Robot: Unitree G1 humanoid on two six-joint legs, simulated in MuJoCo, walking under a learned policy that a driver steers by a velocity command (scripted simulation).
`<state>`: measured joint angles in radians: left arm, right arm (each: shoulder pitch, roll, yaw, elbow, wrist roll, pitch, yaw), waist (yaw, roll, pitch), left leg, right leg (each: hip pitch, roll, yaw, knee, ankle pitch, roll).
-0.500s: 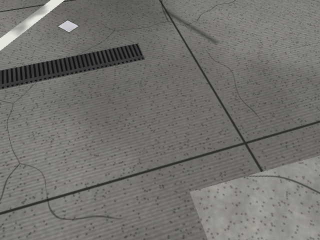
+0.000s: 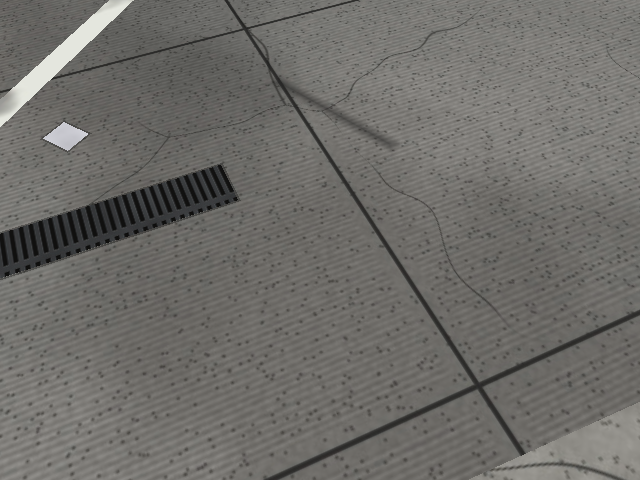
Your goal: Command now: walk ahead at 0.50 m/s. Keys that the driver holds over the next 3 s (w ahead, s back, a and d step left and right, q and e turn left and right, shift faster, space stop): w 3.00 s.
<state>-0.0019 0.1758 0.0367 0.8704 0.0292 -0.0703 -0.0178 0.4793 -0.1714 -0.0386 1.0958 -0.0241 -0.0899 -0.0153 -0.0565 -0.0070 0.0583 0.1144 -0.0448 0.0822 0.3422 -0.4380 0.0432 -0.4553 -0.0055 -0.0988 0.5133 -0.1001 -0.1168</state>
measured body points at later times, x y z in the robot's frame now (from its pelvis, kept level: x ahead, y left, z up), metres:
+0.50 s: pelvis +0.27 -0.01 +0.01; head +0.30 -0.01 +0.46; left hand +0.18 +0.22 -0.13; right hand +0.46 -0.22 -0.11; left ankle +0.42 +0.10 -0.70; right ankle +0.12 -0.08 -0.72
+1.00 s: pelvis +0.54 +0.01 +0.02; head +0.57 +0.01 +0.47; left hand +0.71 +0.23 -0.11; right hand +0.46 -0.22 -0.13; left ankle +0.43 +0.08 -0.72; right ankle +0.71 -0.12 -0.68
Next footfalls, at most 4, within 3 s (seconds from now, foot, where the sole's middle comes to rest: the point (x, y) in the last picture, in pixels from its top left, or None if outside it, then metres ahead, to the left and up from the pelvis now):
0.56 left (284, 473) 0.47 0.09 -0.76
1.10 right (361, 334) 0.77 -0.09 -0.76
1.68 left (282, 234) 1.08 0.08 -0.76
2.24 right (342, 150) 1.39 -0.10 -0.76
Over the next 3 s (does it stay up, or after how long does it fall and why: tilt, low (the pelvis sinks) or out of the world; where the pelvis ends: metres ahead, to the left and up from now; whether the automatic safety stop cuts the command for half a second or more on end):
stays up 1.63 0.02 0.02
